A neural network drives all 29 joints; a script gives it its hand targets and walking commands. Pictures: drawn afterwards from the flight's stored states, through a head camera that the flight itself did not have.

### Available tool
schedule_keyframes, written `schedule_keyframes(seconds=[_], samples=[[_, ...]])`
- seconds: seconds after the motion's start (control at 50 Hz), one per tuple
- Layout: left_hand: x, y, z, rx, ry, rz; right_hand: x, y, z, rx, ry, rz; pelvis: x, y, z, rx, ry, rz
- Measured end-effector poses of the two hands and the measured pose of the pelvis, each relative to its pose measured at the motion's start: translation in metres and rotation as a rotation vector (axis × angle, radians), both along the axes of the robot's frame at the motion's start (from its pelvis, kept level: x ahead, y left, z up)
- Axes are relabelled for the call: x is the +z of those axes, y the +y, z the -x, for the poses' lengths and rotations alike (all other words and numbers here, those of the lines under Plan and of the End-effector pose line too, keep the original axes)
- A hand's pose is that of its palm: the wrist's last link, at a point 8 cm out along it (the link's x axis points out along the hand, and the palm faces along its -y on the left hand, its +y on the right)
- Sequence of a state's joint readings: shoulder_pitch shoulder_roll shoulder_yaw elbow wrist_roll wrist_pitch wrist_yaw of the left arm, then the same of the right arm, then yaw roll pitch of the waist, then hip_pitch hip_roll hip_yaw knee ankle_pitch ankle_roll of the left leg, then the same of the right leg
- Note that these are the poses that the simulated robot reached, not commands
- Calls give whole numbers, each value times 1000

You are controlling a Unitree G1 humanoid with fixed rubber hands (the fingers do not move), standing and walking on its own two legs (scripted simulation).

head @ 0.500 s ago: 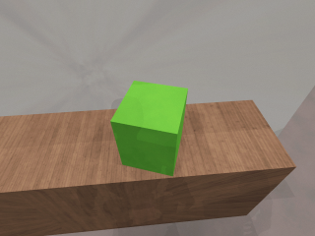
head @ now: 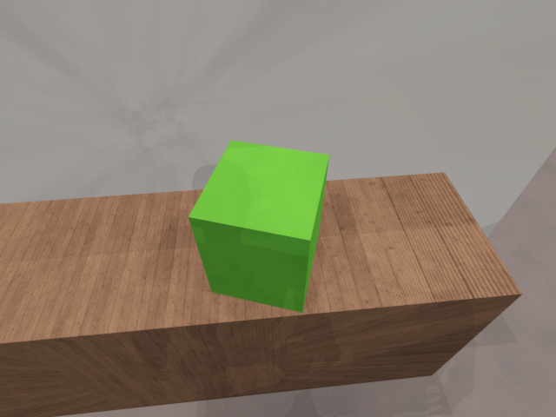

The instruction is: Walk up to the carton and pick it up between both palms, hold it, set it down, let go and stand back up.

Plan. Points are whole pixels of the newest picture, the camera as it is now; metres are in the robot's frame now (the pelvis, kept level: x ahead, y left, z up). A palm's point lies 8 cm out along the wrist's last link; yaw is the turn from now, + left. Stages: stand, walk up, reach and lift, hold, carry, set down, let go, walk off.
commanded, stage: stand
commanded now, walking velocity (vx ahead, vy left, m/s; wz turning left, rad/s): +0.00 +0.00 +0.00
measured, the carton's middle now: (267, 227) +0.48 +0.02 -0.06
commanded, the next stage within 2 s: none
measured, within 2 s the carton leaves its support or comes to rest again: neither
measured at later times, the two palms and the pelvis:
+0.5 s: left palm out of the picture +0.01 +0.22 -0.14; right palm out of the picture +0.01 -0.23 -0.14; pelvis +0.01 +0.00 +0.00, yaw +0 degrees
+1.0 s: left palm out of the picture +0.02 +0.22 -0.14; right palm out of the picture +0.01 -0.22 -0.14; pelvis +0.02 +0.00 +0.00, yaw +0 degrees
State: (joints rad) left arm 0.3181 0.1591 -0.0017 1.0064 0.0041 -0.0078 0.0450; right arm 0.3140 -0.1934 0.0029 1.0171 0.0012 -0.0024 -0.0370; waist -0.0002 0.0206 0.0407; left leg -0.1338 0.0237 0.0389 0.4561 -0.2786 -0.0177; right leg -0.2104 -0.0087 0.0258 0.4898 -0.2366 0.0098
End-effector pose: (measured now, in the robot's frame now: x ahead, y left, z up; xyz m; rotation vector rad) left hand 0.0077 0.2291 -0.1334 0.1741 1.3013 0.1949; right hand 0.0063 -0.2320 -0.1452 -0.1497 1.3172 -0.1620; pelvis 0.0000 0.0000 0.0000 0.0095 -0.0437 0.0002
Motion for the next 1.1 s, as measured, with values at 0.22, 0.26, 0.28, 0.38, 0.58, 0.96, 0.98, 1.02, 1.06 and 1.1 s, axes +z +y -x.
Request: schedule_keyframes(seconds=[0.22, 0.26, 0.28, 0.38, 0.58, 0.96, 0.98, 1.02, 1.06, 1.1], samples=[[-2, -5, -1, 5, 18, 9, -1, 2, 3, -5, 26, -6, 1, -2, -3, 0, 4, 2], [-2, -6, 0, 5, 27, 10, -1, 2, 4, -6, 32, -7, 1, -2, -3, 0, 6, 3], [-2, -6, 0, 4, 31, 10, -1, 3, 4, -5, 36, -8, 1, -2, -4, 1, 7, 3], [-3, -6, 1, 4, 47, 12, 0, 3, 3, -5, 45, -6, 1, -2, -6, -1, 12, 3], [-4, -6, -7, 9, 43, 15, 1, 5, -5, -8, 39, -1, 2, -2, -14, -1, 13, 6], [-6, -8, -18, -8, 41, 24, 2, 8, -9, -21, 36, -4, 2, -1, -18, -5, 4, 6], [-6, -8, -17, -9, 44, 24, 1, 8, -8, -21, 39, -4, 2, -1, -18, -5, 3, 7], [-6, -8, -16, -9, 48, 24, 1, 9, -6, -23, 45, -5, 2, 0, -18, -5, 3, 8], [-6, -8, -14, -8, 52, 23, 1, 9, -4, -24, 50, -6, 2, 0, -17, -6, 4, 7], [-5, -7, -13, -8, 56, 21, 1, 10, -2, -25, 56, -8, 2, 0, -16, -7, 5, 7]])
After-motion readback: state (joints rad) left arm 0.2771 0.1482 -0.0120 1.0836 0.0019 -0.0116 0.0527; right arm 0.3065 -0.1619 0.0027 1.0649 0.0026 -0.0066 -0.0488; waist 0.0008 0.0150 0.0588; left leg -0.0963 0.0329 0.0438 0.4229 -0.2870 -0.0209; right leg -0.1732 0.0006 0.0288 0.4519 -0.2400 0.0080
